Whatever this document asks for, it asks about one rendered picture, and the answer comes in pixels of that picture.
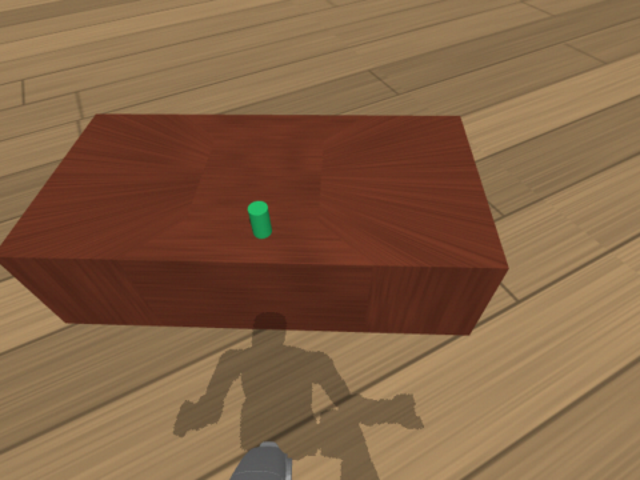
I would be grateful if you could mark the can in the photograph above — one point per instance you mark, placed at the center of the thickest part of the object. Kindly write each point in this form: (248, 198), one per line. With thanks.
(260, 219)

